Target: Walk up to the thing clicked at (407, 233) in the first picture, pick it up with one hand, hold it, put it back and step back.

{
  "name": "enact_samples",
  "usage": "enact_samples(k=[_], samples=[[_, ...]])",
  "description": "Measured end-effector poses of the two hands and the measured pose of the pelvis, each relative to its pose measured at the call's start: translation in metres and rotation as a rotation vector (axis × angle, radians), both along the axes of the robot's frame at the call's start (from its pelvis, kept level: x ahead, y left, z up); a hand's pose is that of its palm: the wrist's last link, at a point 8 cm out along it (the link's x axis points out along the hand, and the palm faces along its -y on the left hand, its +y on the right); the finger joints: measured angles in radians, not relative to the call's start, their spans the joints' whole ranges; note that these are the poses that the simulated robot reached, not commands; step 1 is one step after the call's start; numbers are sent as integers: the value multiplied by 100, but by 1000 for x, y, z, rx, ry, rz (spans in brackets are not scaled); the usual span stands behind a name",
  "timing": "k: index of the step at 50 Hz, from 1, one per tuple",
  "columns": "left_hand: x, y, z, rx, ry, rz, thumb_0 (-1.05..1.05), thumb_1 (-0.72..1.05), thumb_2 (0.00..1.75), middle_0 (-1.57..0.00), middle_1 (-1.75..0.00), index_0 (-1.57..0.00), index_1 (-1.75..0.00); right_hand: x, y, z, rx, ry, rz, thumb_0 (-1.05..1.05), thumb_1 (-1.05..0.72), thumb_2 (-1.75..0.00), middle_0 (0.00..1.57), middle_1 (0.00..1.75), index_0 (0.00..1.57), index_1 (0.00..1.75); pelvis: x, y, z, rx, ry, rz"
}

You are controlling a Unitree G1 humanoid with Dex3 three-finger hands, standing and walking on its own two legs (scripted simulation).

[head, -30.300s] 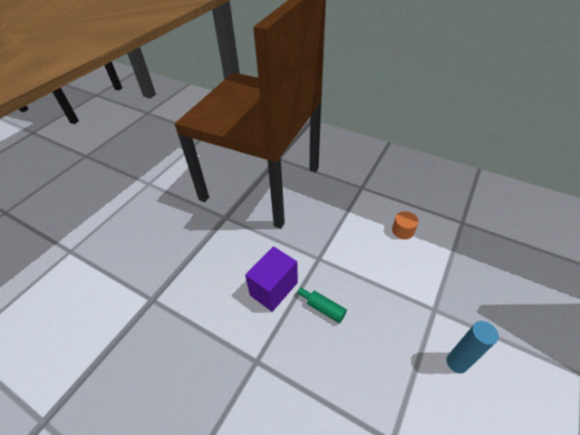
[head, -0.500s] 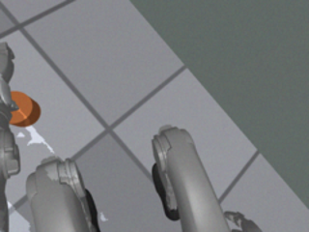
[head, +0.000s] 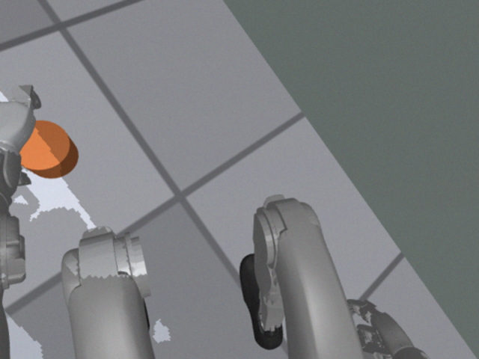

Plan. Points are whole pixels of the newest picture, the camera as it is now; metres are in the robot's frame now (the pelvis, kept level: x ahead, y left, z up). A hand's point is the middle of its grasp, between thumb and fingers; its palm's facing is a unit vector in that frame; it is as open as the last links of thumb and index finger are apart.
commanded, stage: rest palm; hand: left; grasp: from above
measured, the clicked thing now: (47, 150) +0.49 +0.29 -0.28
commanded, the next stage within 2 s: close in 1.14 s
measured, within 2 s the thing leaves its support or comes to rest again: neither
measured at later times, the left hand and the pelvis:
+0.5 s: hand (35, 148) +0.48 +0.29 -0.22, palm faces -0.46 -0.10 -0.88, open 14.2 cm; pelvis +0.01 +0.00 -0.01, yaw -3 degrees
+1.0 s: hand (39, 151) +0.48 +0.29 -0.24, palm faces -0.45 -0.09 -0.89, open 14.0 cm; pelvis +0.01 +0.00 -0.01, yaw -4 degrees
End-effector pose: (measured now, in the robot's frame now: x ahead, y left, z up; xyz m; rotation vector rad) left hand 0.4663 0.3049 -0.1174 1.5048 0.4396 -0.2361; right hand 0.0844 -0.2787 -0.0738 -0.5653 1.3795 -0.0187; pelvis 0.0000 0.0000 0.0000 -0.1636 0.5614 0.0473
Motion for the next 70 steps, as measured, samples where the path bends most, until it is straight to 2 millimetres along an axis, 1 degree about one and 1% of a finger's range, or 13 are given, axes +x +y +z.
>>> enact_samples(k=[2,4,10,16,21,26,37,43,53,64,70], samples=[[6,-4,-4,3,10,16,0,-50,99,-8,-105,-10,-104,0,1,1,1,-16,4,0,-90,-90,20,30,20,30,0,1,-1,-4,-1,-5],[11,-8,-8,6,19,27,0,-50,98,-8,-104,-10,-103,-4,3,1,5,-16,4,0,-90,-90,20,30,20,30,0,1,-2,-8,-3,-8],[18,-16,-25,5,46,49,0,-49,97,-8,-103,-9,-102,-34,10,-1,35,53,-20,0,-90,-90,20,30,20,30,2,1,-5,-8,-7,-19],[18,-15,-41,3,67,63,0,-50,97,-8,-102,-9,-102,-64,17,-2,63,136,-49,0,-90,-90,20,30,20,30,3,-1,-8,-11,-13,-31],[18,-12,-48,-4,59,65,0,-51,98,-8,-101,-8,-101,-77,19,-1,75,183,-51,0,-90,-90,20,30,20,30,4,-2,-10,-15,-20,-36],[18,-11,-51,-11,57,58,0,-52,99,-8,-99,-8,-100,-75,18,1,75,187,-29,0,-90,-90,20,30,20,30,5,-2,-12,-21,-27,-40],[15,-14,-56,-25,40,44,0,-52,102,-9,-99,-8,-100,-49,12,4,59,129,57,0,-89,-90,20,30,20,30,5,-1,-12,-33,-41,-48],[15,-14,-61,-12,33,48,0,-51,102,-9,-100,-9,-101,-40,13,5,57,110,90,0,-90,-90,20,30,20,30,4,0,-14,-38,-47,-50],[19,-14,-70,-14,32,67,0,-51,100,-9,-101,-9,-102,-44,19,7,74,124,93,0,-90,-90,20,30,20,30,6,3,-14,-51,-46,-53],[16,-12,-76,-22,47,77,0,-50,100,-9,-102,-9,-102,-51,24,10,87,140,90,0,-90,-90,20,30,20,30,6,4,-13,-61,-50,-55],[16,-11,-78,-28,48,77,0,-44,96,-12,-103,-13,-102,-55,23,12,86,147,100,0,-90,-90,20,30,20,30,4,5,-15,-63,-62,-57]])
